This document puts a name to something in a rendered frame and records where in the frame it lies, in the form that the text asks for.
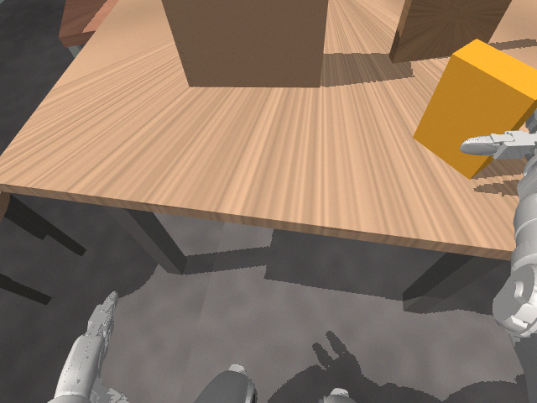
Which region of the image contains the right robot hand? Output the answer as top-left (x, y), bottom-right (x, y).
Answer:
top-left (460, 108), bottom-right (537, 162)

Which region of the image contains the left robot hand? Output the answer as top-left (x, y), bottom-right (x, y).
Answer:
top-left (54, 291), bottom-right (129, 403)

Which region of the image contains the chair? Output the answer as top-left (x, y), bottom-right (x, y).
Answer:
top-left (59, 0), bottom-right (119, 58)

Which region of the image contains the table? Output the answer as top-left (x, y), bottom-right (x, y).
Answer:
top-left (0, 0), bottom-right (537, 314)

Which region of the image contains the stool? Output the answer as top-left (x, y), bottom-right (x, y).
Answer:
top-left (0, 191), bottom-right (86, 306)

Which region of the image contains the right robot arm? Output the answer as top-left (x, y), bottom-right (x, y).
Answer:
top-left (493, 154), bottom-right (537, 403)

